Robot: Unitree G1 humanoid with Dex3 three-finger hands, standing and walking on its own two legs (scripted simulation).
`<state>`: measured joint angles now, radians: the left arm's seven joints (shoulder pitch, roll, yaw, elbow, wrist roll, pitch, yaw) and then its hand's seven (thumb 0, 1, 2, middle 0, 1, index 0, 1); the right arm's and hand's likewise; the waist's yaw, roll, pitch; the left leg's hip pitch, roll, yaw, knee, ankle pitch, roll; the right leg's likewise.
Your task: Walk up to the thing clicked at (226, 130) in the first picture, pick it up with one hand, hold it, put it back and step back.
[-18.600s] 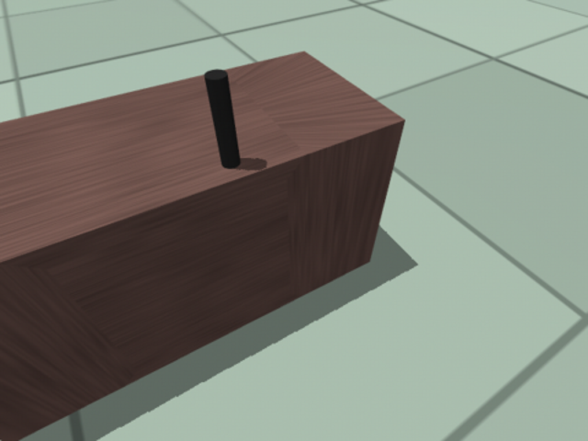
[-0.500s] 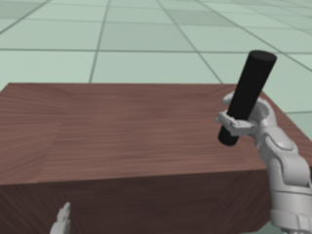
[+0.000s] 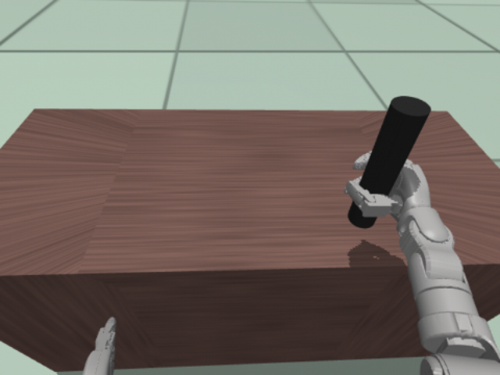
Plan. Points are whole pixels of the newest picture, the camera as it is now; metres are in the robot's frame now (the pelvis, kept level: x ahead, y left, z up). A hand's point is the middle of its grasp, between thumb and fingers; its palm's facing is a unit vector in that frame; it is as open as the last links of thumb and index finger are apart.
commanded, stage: crouch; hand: right
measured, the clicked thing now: (381, 171) +0.39 -0.17 +0.16
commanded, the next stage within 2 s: lower in 0.28 s
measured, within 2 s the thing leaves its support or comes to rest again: rests again in 1.32 s
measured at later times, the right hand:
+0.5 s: hand (355, 192) +0.41 -0.16 +0.09, palm faces -0.03 +1.00 +0.03, open 6.5 cm
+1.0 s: hand (342, 207) +0.42 -0.15 +0.04, palm faces -0.03 +1.00 +0.02, open 6.5 cm
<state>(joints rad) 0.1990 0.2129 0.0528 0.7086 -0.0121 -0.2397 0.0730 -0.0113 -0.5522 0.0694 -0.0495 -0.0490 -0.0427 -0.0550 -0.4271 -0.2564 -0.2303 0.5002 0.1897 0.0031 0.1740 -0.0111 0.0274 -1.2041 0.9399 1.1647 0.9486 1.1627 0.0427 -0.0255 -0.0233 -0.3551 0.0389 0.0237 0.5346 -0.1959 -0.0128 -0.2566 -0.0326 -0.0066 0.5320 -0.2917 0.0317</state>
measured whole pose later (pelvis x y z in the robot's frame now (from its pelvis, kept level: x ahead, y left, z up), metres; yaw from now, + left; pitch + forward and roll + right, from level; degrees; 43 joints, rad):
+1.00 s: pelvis -0.01 -0.01 -0.02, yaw +1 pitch +9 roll +0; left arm 0.26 0.21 0.05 0.46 0.00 -0.14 0.05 -0.01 -0.54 0.06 -0.05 -0.05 -0.05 -0.05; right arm -0.55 -0.26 -0.23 0.87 0.14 -0.35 0.14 -0.01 0.03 -1.21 0.95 1.15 0.96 1.15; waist 0.11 0.03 -0.05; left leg -0.63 0.04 0.01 0.72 -0.26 -0.02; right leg -0.54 -0.04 -0.01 0.76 -0.38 0.02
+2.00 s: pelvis -0.02 -0.01 -0.06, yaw +0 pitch +15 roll +0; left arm 0.39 0.22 0.06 0.15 0.01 -0.09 0.01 -0.01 -0.50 0.02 -0.06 -0.05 -0.07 -0.04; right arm -0.63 -0.29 -0.30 0.91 0.10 -0.38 0.15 -0.02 0.07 -0.94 1.03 1.05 1.03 1.04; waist 0.13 0.03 -0.11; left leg -0.88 0.04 0.01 0.96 -0.34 -0.02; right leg -0.80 -0.03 0.00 1.02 -0.48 0.02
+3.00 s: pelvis +0.01 -0.01 -0.02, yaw +0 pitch +8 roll +0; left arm 0.35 0.23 0.01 0.35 -0.05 -0.09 0.07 -0.01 -0.51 0.04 -0.05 -0.05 -0.05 -0.05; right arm -0.75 -0.54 -0.32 0.92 0.08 -0.10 0.24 -0.01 0.60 -0.09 0.14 0.14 0.15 0.13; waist 0.05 -0.02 -0.09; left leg -0.57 0.05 0.02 0.72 -0.28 -0.02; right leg -0.47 -0.03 0.00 0.73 -0.39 0.02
